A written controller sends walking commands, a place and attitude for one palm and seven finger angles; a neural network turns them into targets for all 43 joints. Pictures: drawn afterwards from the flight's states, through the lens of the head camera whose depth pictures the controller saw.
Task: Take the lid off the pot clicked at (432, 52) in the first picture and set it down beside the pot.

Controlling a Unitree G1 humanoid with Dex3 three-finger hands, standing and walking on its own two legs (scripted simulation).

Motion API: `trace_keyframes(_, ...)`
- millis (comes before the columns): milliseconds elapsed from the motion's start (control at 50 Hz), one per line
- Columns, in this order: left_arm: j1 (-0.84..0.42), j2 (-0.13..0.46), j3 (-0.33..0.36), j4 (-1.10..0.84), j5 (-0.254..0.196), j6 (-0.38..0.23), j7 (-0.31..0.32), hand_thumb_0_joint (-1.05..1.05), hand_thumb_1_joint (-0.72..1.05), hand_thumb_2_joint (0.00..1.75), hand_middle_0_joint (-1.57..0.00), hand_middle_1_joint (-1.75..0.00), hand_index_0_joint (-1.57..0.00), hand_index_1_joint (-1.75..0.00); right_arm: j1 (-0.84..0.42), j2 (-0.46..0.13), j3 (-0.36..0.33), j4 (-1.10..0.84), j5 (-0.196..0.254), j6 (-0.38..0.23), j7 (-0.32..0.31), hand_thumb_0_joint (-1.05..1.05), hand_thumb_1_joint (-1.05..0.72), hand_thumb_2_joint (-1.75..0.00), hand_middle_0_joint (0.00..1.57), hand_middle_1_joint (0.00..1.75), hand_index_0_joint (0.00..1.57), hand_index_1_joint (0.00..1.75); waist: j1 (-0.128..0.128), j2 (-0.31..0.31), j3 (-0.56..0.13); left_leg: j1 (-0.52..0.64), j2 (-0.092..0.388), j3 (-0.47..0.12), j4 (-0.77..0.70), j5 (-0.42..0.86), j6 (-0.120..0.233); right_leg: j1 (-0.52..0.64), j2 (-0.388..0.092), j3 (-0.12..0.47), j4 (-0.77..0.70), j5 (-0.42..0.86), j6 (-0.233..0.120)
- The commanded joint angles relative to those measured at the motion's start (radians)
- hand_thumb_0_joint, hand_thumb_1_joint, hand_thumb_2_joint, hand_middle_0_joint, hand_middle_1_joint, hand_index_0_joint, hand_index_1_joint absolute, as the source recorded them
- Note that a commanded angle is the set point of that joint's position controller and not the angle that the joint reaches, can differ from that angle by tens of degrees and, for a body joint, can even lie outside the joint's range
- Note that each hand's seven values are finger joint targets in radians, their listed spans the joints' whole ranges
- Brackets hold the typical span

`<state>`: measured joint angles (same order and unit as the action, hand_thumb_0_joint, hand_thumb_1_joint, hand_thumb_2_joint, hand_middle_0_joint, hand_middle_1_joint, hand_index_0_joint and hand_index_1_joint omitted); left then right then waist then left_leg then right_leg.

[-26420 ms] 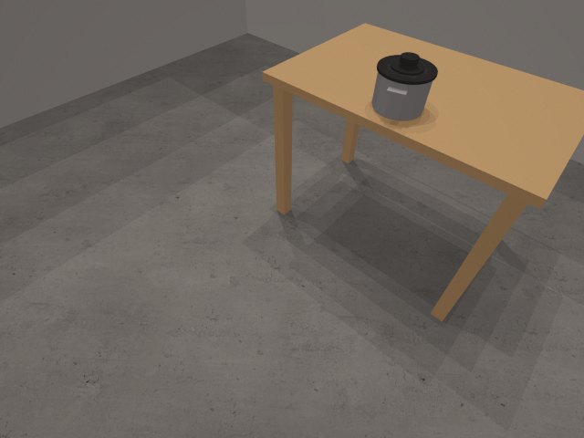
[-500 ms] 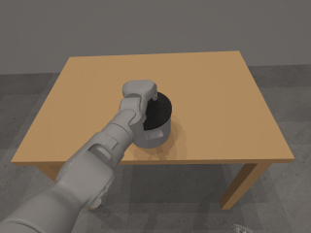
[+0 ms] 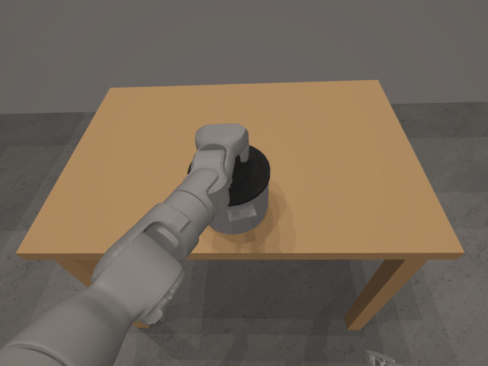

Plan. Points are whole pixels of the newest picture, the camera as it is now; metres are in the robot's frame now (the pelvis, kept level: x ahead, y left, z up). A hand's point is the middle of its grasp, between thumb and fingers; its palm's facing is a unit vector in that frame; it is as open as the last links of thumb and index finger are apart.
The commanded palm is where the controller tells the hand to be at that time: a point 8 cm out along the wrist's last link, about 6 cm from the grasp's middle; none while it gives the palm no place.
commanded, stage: close the fingers and squeeze the knob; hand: left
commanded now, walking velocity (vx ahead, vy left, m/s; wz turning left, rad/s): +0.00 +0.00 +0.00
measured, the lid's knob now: (227, 162) +0.47 +0.03 +0.07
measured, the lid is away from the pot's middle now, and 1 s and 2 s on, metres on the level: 0.00 0.00 0.00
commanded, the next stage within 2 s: lift the lid straight up in 0.70 s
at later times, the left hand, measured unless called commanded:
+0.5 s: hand (224, 169) +0.44 +0.03 +0.08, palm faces -0.28 -0.02 -0.96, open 7.9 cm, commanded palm +0.42 +0.03 +0.14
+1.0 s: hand (223, 168) +0.44 +0.03 +0.08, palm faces -0.30 -0.04 -0.95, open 7.9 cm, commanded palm +0.43 +0.03 +0.16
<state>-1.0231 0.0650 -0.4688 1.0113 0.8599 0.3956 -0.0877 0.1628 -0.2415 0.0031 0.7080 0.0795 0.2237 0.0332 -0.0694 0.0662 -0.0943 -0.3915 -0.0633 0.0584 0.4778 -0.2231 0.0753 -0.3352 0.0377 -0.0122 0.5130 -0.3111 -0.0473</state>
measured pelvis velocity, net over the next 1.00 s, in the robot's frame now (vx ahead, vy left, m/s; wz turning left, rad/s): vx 0.00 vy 0.00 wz -0.01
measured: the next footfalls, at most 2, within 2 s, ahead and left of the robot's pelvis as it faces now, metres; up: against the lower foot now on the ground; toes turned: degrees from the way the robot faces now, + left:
none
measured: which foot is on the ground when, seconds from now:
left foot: down 0.00-1.00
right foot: down 0.00-1.00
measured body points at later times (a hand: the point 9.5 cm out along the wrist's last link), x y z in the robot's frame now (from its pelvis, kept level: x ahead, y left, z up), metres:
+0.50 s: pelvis +0.00 +0.00 +0.00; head +0.02 -0.03 +0.45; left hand +0.45 +0.03 +0.14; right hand +0.11 -0.24 -0.14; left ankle +0.01 +0.07 -0.74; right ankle -0.04 -0.09 -0.74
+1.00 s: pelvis +0.00 +0.00 +0.00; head +0.02 -0.03 +0.45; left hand +0.45 +0.03 +0.14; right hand +0.11 -0.25 -0.13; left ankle +0.01 +0.07 -0.74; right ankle -0.04 -0.09 -0.74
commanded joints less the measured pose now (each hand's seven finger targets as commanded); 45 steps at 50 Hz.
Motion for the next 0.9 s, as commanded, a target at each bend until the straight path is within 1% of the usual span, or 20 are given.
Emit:
trace_keyframes(0, -0.453, 0.108, 0.048, -0.155, 0.010, -0.013, 0.022, 0.00, 0.33, 0.88, -0.77, -0.96, -0.77, -0.96, -0.055, -0.110, -0.033, -0.115, -0.006, -0.036, -0.006, 0.00, -0.90, -0.90, 0.20, 0.30, 0.20, 0.30, -0.025, -0.161, -0.338, 0.220, 0.027, -0.046, 0.000, 0.261, 0.011, 0.074, -0.025, 0.025, -0.037, 0.467, 0.009)
trace_keyframes(60, -0.437, 0.090, 0.045, -0.149, 0.007, -0.024, 0.015, 0.00, 0.38, 0.83, -0.79, -0.97, -0.79, -0.97, -0.051, -0.109, -0.036, -0.120, -0.006, -0.035, -0.004, 0.00, -0.90, -0.90, 0.20, 0.30, 0.20, 0.30, -0.027, -0.179, -0.329, 0.214, 0.030, -0.050, 0.008, 0.277, 0.013, 0.069, -0.025, 0.023, -0.038, 0.478, 0.006)
trace_keyframes(100, -0.443, 0.122, 0.056, -0.156, 0.019, -0.026, 0.019, 0.00, 0.34, 0.90, -0.76, -0.94, -0.77, -0.94, -0.049, -0.114, -0.036, -0.115, -0.005, -0.034, -0.007, 0.00, -0.90, -0.90, 0.20, 0.30, 0.20, 0.30, -0.029, -0.182, -0.335, 0.215, 0.031, -0.045, 0.006, 0.263, 0.013, 0.074, -0.025, 0.030, -0.039, 0.475, 0.010)
trace_keyframes(140, -0.456, 0.056, 0.000, -0.174, 0.019, -0.029, 0.017, 0.00, 0.32, 0.95, -0.75, -0.93, -0.75, -0.92, -0.056, -0.105, -0.036, -0.119, -0.002, -0.034, -0.001, 0.00, -0.90, -0.90, 0.20, 0.30, 0.20, 0.30, -0.035, -0.150, -0.329, 0.234, 0.030, -0.051, 0.007, 0.265, 0.010, 0.040, -0.022, 0.019, -0.035, 0.450, 0.007)
trace_keyframes(200, -0.418, 0.135, 0.071, -0.188, 0.014, -0.038, 0.025, 0.00, 0.32, 0.99, -0.74, -0.92, -0.75, -0.91, -0.056, -0.107, -0.040, -0.124, -0.006, -0.035, 0.001, 0.00, -0.90, -0.90, 0.20, 0.30, 0.20, 0.30, -0.016, -0.167, -0.358, 0.232, 0.030, -0.048, 0.010, 0.279, 0.014, 0.088, -0.024, 0.029, -0.037, 0.481, 0.008)
trace_keyframes(260, -0.446, 0.066, 0.022, -0.217, 0.007, -0.041, 0.023, 0.00, 0.34, 1.01, -0.74, -0.92, -0.75, -0.90, -0.063, -0.100, -0.043, -0.130, -0.003, -0.034, 0.006, 0.00, -0.90, -0.90, 0.20, 0.30, 0.20, 0.30, -0.024, -0.174, -0.353, 0.235, 0.031, -0.052, 0.017, 0.302, 0.015, 0.072, -0.024, 0.020, -0.033, 0.498, 0.005)
trace_keyframes(300, -0.436, 0.106, 0.043, -0.208, 0.017, -0.033, 0.030, 0.00, 0.35, 1.03, -0.75, -0.92, -0.75, -0.90, -0.063, -0.106, -0.041, -0.119, -0.003, -0.028, 0.009, 0.00, -0.90, -0.90, 0.20, 0.30, 0.20, 0.30, -0.021, -0.163, -0.350, 0.242, 0.034, -0.050, 0.010, 0.291, 0.012, 0.070, -0.022, 0.023, -0.031, 0.486, 0.006)
trace_keyframes(360, -0.440, 0.060, 0.014, -0.218, 0.007, -0.034, 0.028, 0.00, 0.38, 1.05, -0.75, -0.92, -0.76, -0.90, -0.070, -0.099, -0.043, -0.128, -0.001, -0.029, 0.016, 0.00, -0.90, -0.90, 0.20, 0.30, 0.20, 0.30, -0.023, -0.156, -0.354, 0.248, 0.034, -0.059, 0.016, 0.304, 0.012, 0.059, -0.021, 0.015, -0.030, 0.476, 0.002)
trace_keyframes(400, -0.423, 0.113, 0.051, -0.186, 0.009, -0.019, 0.036, 0.00, 0.40, 1.06, -0.76, -0.92, -0.76, -0.90, -0.066, -0.108, -0.039, -0.115, -0.001, -0.025, 0.011, 0.00, -0.90, -0.90, 0.20, 0.30, 0.20, 0.30, -0.019, -0.181, -0.339, 0.226, 0.032, -0.051, 0.005, 0.264, 0.012, 0.073, -0.020, 0.023, -0.037, 0.462, 0.009)
trace_keyframes(460, -0.438, 0.124, 0.065, -0.228, 0.003, -0.026, 0.034, 0.00, 0.43, 1.07, -0.77, -0.92, -0.77, -0.91, -0.074, -0.102, -0.039, -0.129, -0.005, -0.031, 0.009, 0.00, -0.90, -0.90, 0.20, 0.30, 0.20, 0.30, -0.011, -0.180, -0.382, 0.230, 0.030, -0.052, 0.012, 0.291, 0.014, 0.114, -0.026, 0.027, -0.033, 0.505, 0.006)
trace_keyframes(500, -0.420, 0.096, 0.032, -0.218, 0.008, -0.021, 0.031, 0.00, 0.45, 1.08, -0.77, -0.92, -0.78, -0.91, -0.083, -0.101, -0.037, -0.127, -0.001, -0.027, 0.011, 0.00, -0.90, -0.90, 0.20, 0.30, 0.20, 0.30, -0.016, -0.171, -0.350, 0.227, 0.029, -0.047, 0.006, 0.275, 0.012, 0.094, -0.025, 0.023, -0.034, 0.495, 0.009)
trace_keyframes(600, -0.409, 0.136, 0.058, -0.212, 0.015, -0.018, 0.031, 0.00, 0.50, 1.10, -0.79, -0.93, -0.80, -0.92, -0.083, -0.104, -0.034, -0.127, -0.001, -0.025, 0.006, 0.00, -0.90, -0.90, 0.20, 0.30, 0.20, 0.30, -0.013, -0.186, -0.351, 0.218, 0.028, -0.042, 0.005, 0.273, 0.014, 0.112, -0.026, 0.030, -0.038, 0.512, 0.011)
trace_keyframes(620, -0.401, 0.100, 0.029, -0.190, 0.010, -0.010, 0.028, 0.00, 0.51, 1.10, -0.79, -0.93, -0.80, -0.92, -0.082, -0.101, -0.033, -0.127, 0.001, -0.025, 0.006, 0.00, -0.90, -0.90, 0.20, 0.30, 0.20, 0.30, -0.019, -0.173, -0.314, 0.211, 0.029, -0.041, 0.001, 0.257, 0.012, 0.086, -0.025, 0.024, -0.041, 0.485, 0.011)
trace_keyframes(640, -0.425, 0.138, 0.062, -0.196, 0.018, -0.010, 0.032, 0.00, 0.52, 1.11, -0.80, -0.94, -0.81, -0.92, -0.076, -0.106, -0.034, -0.117, 0.000, -0.023, 0.004, 0.00, -0.90, -0.90, 0.20, 0.30, 0.20, 0.30, -0.018, -0.182, -0.327, 0.217, 0.033, -0.045, -0.001, 0.256, 0.011, 0.084, -0.023, 0.025, -0.042, 0.472, 0.010)
trace_keyframes(720, -0.415, 0.138, 0.058, -0.160, 0.023, -0.006, 0.034, 0.00, 0.55, 1.11, -0.81, -0.95, -0.82, -0.92, -0.071, -0.107, -0.030, -0.116, 0.001, -0.022, -0.003, 0.00, -0.90, -0.90, 0.20, 0.30, 0.20, 0.30, -0.021, -0.165, -0.304, 0.205, 0.035, -0.042, -0.008, 0.231, 0.010, 0.072, -0.024, 0.026, -0.045, 0.436, 0.009)
trace_keyframes(740, -0.444, 0.115, 0.038, -0.192, 0.021, -0.008, 0.031, 0.00, 0.56, 1.12, -0.81, -0.95, -0.82, -0.92, -0.075, -0.103, -0.031, -0.122, 0.000, -0.025, -0.004, 0.00, -0.90, -0.90, 0.20, 0.30, 0.20, 0.30, -0.024, -0.162, -0.328, 0.220, 0.030, -0.042, -0.005, 0.234, 0.012, 0.075, -0.024, 0.029, -0.049, 0.439, 0.011)
trace_keyframes(760, -0.447, 0.159, 0.085, -0.186, 0.018, -0.017, 0.033, 0.00, 0.56, 1.12, -0.81, -0.95, -0.83, -0.92, -0.069, -0.105, -0.034, -0.124, -0.003, -0.029, -0.007, 0.00, -0.90, -0.90, 0.20, 0.30, 0.20, 0.30, -0.016, -0.184, -0.340, 0.207, 0.032, -0.047, 0.001, 0.246, 0.015, 0.098, -0.027, 0.031, -0.047, 0.458, 0.008)
trace_keyframes(800, -0.421, 0.181, 0.089, -0.165, 0.022, -0.010, 0.033, 0.00, 0.56, 1.12, -0.81, -0.95, -0.83, -0.93, -0.073, -0.109, -0.028, -0.122, -0.001, -0.030, -0.013, 0.00, -0.90, -0.90, 0.20, 0.30, 0.20, 0.30, -0.016, -0.185, -0.331, 0.194, 0.028, -0.037, -0.006, 0.229, 0.015, 0.113, -0.029, 0.043, -0.053, 0.467, 0.014)
trace_keyframes(840, -0.464, 0.189, 0.084, -0.182, 0.025, -0.007, 0.034, 0.00, 0.56, 1.12, -0.82, -0.95, -0.83, -0.93, -0.074, -0.109, -0.023, -0.122, 0.001, -0.032, -0.017, 0.00, -0.90, -0.90, 0.20, 0.30, 0.20, 0.30, -0.020, -0.171, -0.323, 0.194, 0.030, -0.039, -0.015, 0.214, 0.013, 0.104, -0.029, 0.041, -0.057, 0.448, 0.014)
trace_keyframes(880, -0.512, 0.205, 0.095, -0.259, 0.028, -0.029, 0.035, 0.00, 0.57, 1.12, -0.82, -0.95, -0.83, -0.93, -0.079, -0.102, -0.030, -0.134, -0.002, -0.043, -0.018, 0.00, -0.90, -0.90, 0.20, 0.30, 0.20, 0.30, -0.014, -0.141, -0.372, 0.233, 0.032, -0.047, -0.004, 0.251, 0.018, 0.122, -0.030, 0.040, -0.046, 0.476, 0.008)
